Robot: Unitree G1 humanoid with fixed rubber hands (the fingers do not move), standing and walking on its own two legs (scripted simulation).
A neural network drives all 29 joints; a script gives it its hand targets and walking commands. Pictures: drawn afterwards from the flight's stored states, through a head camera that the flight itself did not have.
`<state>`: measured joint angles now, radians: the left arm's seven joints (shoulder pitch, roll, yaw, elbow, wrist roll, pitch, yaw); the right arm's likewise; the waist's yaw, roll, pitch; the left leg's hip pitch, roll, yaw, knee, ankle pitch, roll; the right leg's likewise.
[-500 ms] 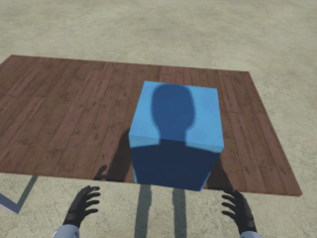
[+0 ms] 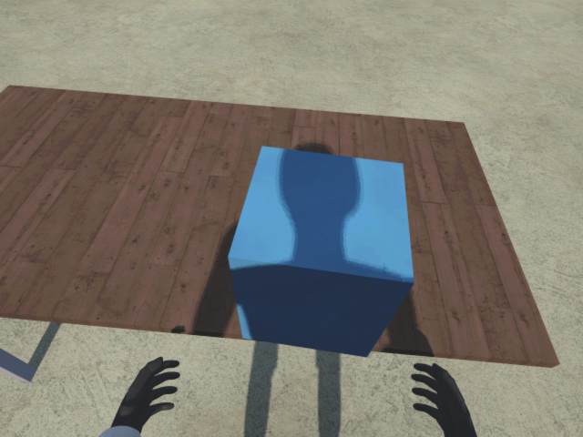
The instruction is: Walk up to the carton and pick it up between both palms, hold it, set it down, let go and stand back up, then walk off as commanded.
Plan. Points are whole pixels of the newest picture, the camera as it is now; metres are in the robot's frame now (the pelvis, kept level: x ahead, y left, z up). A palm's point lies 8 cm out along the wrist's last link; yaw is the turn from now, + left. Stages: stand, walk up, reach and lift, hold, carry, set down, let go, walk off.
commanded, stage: set down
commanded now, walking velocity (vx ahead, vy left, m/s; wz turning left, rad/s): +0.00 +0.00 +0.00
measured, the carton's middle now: (317, 256) +0.36 -0.02 +0.01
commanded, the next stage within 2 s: let go in 0.36 s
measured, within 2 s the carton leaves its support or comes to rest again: neither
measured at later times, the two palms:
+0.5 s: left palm (139, 427) +0.14 +0.22 -0.09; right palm out of the picture +0.14 -0.22 -0.08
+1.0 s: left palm out of the picture +0.11 +0.24 -0.11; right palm out of the picture +0.11 -0.25 -0.11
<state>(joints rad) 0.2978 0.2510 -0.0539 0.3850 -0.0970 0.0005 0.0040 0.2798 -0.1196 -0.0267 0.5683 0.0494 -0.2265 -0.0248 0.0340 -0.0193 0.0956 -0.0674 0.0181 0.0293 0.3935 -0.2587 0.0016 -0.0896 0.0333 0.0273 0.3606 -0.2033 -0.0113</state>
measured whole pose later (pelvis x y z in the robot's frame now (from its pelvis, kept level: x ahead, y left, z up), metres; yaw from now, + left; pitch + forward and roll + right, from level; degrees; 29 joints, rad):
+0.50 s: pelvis +0.00 +0.00 +0.00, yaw +0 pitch -4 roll +0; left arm 0.23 0.22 -0.03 0.50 -0.04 0.08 0.00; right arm 0.22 -0.14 -0.03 0.69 -0.01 -0.21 0.00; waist 0.03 -0.02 0.10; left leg -0.06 0.02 0.04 0.40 -0.26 0.00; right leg -0.10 0.03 0.03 0.38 -0.21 -0.02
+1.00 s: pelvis -0.01 -0.01 -0.01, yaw +2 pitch -3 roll +0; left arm 0.19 0.26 -0.01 0.72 0.03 0.02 0.01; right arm 0.18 -0.21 -0.03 0.84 -0.04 -0.06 0.00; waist 0.01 -0.02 0.05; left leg -0.15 0.01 0.01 0.47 -0.28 0.00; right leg -0.18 0.02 -0.01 0.48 -0.25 -0.02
